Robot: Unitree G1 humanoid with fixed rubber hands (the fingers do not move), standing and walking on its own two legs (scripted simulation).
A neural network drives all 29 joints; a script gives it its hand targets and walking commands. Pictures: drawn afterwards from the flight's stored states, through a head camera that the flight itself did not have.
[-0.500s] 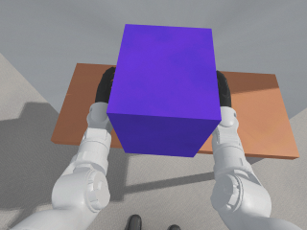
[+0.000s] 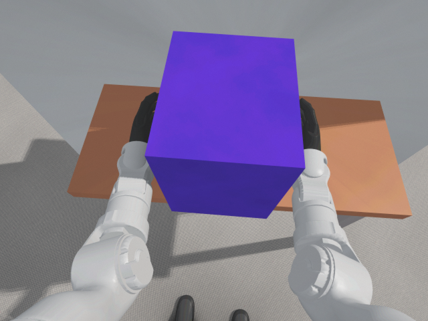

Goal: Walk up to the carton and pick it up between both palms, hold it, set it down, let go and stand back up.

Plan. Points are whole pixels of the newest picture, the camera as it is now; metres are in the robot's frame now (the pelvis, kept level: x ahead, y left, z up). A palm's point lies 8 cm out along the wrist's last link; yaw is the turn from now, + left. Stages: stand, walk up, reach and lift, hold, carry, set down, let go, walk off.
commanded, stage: reach and lift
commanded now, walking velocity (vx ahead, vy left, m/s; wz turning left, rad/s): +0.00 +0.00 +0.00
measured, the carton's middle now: (225, 135) +0.46 +0.00 +0.00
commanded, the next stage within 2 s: none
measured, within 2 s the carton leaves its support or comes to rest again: leaves its support in 1.12 s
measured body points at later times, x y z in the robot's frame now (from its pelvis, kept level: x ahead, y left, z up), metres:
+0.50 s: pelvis +0.00 +0.00 +0.00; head +0.12 +0.00 +0.43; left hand +0.44 +0.16 +0.03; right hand +0.44 -0.16 +0.03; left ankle +0.01 +0.12 -0.75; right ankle -0.03 -0.10 -0.75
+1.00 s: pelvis +0.00 +0.00 +0.00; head +0.11 +0.00 +0.43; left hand +0.44 +0.16 +0.03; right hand +0.43 -0.16 +0.03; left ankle +0.01 +0.12 -0.75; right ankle -0.03 -0.10 -0.75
